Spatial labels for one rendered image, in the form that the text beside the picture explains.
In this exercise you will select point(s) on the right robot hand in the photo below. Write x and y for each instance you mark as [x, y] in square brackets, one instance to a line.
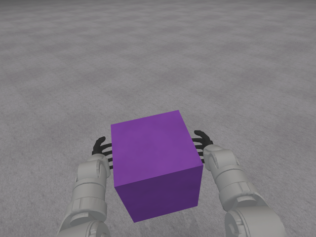
[205, 140]

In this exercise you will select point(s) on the robot right upper arm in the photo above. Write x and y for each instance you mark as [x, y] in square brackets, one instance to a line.
[253, 221]

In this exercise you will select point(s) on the carton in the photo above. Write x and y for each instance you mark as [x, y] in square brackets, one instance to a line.
[157, 169]

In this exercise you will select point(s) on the robot right forearm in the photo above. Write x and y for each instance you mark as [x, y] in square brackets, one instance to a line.
[235, 190]

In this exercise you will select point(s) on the robot left upper arm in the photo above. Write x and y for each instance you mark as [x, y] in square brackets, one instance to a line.
[94, 228]

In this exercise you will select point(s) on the left robot hand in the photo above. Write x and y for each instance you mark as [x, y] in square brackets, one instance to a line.
[97, 149]

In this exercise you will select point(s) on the robot left forearm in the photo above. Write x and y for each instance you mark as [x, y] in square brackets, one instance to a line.
[88, 197]

